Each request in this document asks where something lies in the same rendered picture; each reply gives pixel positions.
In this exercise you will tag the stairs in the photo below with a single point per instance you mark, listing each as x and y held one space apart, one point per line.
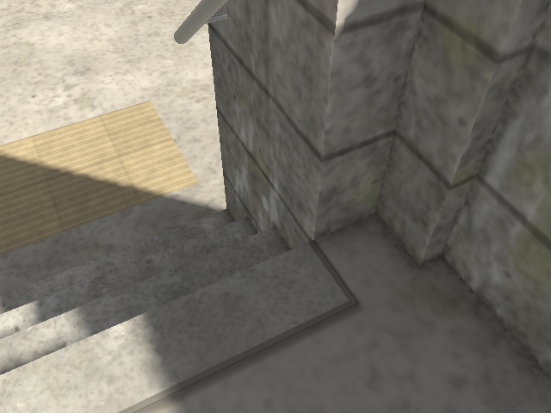
58 311

